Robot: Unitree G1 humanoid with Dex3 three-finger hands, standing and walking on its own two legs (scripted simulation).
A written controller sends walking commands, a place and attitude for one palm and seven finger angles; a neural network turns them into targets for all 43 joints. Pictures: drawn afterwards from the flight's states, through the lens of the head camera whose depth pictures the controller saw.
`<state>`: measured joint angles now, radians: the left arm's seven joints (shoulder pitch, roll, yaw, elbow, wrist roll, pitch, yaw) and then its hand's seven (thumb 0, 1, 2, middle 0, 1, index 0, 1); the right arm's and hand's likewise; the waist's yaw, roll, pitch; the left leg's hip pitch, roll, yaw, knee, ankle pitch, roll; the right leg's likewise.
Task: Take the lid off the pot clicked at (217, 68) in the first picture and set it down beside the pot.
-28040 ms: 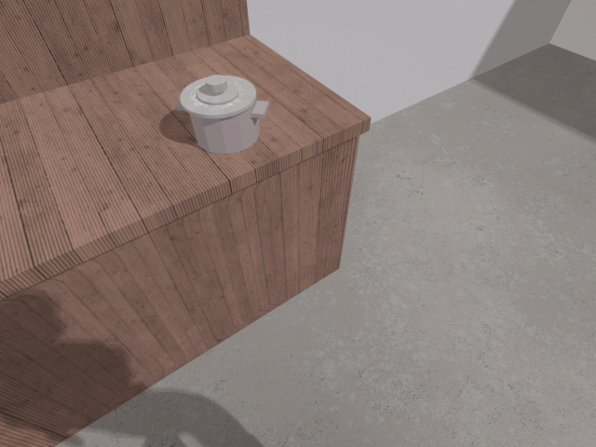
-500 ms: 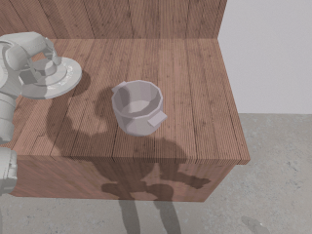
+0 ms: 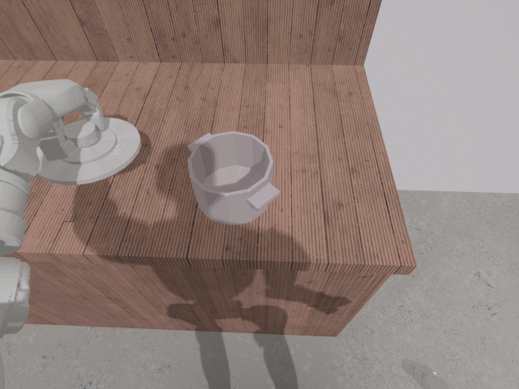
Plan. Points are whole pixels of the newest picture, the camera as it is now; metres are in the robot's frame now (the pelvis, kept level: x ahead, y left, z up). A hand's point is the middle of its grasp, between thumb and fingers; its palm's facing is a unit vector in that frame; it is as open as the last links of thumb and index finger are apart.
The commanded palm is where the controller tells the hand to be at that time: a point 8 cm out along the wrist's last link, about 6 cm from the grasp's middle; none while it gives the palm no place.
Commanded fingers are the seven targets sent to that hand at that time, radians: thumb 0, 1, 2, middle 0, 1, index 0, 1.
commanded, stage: lower the lid onto the table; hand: left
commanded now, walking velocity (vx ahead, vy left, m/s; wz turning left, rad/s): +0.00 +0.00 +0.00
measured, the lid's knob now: (82, 134) +0.47 +0.29 +0.13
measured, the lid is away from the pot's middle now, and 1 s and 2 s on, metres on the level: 0.23 0.22 0.23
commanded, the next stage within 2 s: none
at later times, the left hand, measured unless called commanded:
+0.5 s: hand (75, 149) +0.44 +0.29 +0.12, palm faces -0.39 -0.06 -0.92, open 7.9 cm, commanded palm +0.44 +0.29 +0.19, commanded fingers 0.00 0.48 1.24 -0.85 -0.96 -0.82 -0.86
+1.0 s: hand (84, 165) +0.44 +0.29 +0.09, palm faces -0.44 -0.05 -0.89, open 7.9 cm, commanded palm +0.45 +0.29 +0.15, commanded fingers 0.00 0.48 1.24 -0.85 -0.96 -0.82 -0.86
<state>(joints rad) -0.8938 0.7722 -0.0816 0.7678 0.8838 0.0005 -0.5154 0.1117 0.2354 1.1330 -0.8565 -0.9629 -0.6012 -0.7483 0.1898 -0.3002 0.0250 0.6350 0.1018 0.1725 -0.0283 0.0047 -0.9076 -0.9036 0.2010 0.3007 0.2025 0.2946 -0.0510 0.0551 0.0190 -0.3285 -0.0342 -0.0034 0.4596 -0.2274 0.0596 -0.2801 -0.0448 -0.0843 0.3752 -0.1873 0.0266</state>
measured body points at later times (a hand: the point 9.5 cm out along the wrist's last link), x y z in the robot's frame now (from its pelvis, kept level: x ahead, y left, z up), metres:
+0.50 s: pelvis +0.00 +0.01 +0.00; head +0.06 +0.00 +0.44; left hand +0.46 +0.29 +0.17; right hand +0.09 -0.26 -0.13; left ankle +0.00 +0.08 -0.74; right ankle +0.00 -0.14 -0.74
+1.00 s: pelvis +0.01 +0.01 +0.00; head +0.07 +0.00 +0.44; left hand +0.46 +0.29 +0.14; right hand +0.09 -0.27 -0.13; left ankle +0.00 +0.08 -0.74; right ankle +0.00 -0.14 -0.74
